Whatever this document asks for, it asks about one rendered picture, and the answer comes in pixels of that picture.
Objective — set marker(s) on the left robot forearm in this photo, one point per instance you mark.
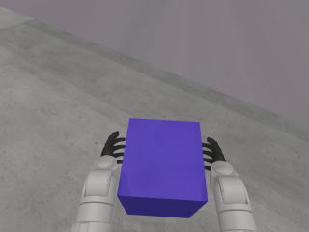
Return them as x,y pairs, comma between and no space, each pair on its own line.
97,197

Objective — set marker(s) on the right robot hand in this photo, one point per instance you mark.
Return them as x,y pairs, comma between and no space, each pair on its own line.
216,153

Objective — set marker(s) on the carton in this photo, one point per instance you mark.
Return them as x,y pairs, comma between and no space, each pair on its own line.
163,172

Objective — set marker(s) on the left robot hand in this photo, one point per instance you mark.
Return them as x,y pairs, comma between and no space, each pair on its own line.
109,147

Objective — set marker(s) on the right robot forearm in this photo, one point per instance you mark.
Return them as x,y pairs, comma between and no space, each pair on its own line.
231,199

